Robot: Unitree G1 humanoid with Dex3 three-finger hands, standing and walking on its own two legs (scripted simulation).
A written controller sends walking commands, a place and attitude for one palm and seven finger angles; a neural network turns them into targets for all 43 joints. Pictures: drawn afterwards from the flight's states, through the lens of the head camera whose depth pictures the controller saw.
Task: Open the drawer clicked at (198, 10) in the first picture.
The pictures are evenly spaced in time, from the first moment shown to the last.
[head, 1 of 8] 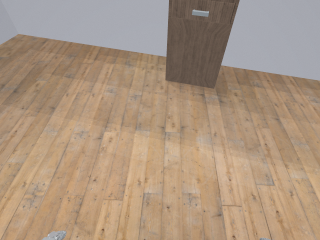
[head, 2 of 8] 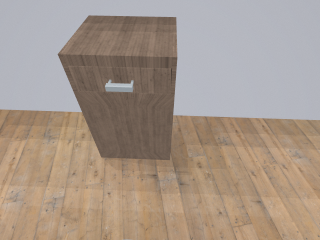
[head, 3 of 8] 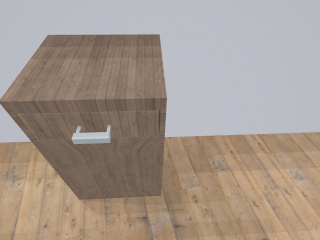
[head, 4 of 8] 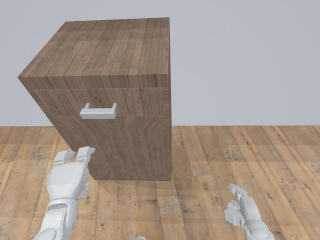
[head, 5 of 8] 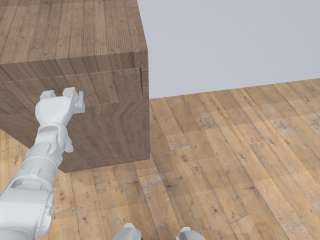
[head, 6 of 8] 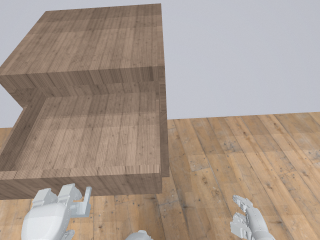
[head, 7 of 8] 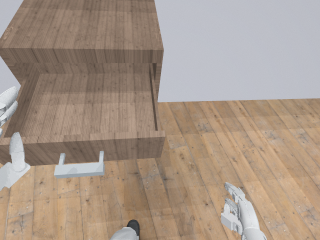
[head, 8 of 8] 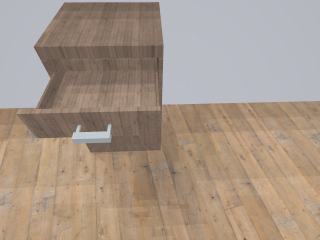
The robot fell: no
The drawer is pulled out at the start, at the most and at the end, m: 0.00 0.30 0.30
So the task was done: yes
